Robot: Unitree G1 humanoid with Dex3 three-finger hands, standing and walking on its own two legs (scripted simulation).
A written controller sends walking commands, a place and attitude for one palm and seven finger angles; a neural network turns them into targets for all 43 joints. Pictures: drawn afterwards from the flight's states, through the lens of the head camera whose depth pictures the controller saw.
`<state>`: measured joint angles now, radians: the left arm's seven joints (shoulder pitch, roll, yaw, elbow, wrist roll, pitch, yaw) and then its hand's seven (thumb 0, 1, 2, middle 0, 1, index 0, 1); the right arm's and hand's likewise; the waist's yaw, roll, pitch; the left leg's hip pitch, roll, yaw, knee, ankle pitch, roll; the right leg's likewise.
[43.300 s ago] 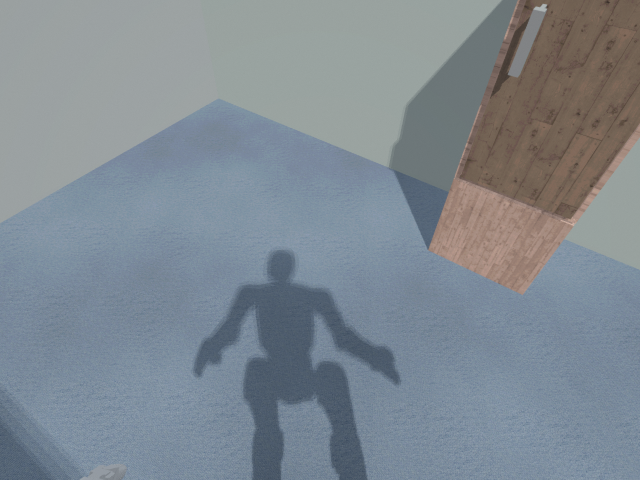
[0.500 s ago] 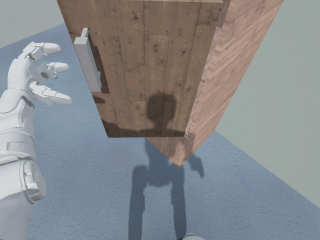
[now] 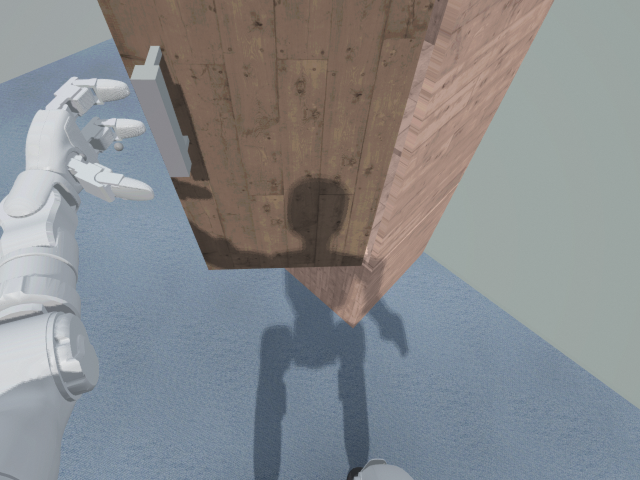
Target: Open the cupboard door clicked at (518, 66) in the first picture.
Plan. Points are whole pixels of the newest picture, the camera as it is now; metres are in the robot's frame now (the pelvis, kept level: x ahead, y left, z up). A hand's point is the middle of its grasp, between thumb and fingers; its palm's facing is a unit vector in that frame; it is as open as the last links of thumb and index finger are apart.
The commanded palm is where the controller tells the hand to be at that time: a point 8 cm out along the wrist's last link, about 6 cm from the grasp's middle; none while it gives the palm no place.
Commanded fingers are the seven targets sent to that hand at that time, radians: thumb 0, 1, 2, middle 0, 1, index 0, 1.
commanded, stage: slide the fingers in behind the handle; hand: left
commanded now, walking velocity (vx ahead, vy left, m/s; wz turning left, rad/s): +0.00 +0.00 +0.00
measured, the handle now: (168, 115) +0.53 +0.17 +0.13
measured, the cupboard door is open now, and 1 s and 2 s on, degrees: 46 46 46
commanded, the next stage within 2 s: close the thumb around the handle in 1.24 s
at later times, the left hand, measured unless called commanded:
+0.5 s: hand (143, 147) +0.48 +0.19 +0.14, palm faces -0.02 -1.00 +0.00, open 14.0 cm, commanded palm +0.45 +0.24 +0.13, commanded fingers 0.00 -0.50 0.30 -0.30 -1.20 -0.30 -1.20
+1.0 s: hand (173, 146) +0.48 +0.15 +0.14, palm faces -0.01 -1.00 +0.00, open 14.0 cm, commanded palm +0.45 +0.21 +0.13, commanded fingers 0.00 -0.50 0.30 -0.30 -1.20 -0.30 -1.20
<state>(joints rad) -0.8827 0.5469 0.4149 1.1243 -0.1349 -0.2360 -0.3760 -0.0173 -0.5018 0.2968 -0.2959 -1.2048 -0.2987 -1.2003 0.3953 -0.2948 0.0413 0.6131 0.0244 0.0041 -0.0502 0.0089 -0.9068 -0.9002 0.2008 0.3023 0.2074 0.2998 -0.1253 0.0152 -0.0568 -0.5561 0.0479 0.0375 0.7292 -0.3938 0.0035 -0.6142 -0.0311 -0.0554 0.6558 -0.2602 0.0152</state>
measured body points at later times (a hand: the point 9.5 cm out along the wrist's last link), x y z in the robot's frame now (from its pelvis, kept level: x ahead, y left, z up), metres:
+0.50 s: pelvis +0.00 +0.00 +0.00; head +0.07 +0.00 +0.45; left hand +0.47 +0.24 +0.14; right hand +0.05 -0.27 -0.11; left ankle -0.03 +0.11 -0.72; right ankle +0.03 -0.13 -0.72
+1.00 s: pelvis -0.01 -0.01 +0.00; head +0.06 -0.01 +0.45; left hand +0.47 +0.21 +0.14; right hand +0.03 -0.27 -0.12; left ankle -0.03 +0.11 -0.72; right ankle +0.03 -0.13 -0.72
